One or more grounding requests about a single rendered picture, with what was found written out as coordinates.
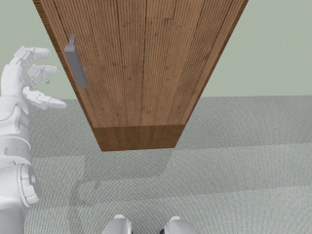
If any cupboard door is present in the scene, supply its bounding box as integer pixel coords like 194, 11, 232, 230
39, 0, 245, 128

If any left robot thigh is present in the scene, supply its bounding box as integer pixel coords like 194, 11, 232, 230
101, 217, 132, 234

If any robot left hand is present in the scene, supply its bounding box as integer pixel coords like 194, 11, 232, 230
0, 46, 67, 110

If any robot left forearm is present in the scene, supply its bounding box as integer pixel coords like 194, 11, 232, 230
0, 96, 32, 169

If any robot right shin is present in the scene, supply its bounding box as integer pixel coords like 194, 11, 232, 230
169, 215, 180, 223

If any robot left upper arm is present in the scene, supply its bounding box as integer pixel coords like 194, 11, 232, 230
0, 163, 42, 234

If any handle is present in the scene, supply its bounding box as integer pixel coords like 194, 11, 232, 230
64, 34, 88, 88

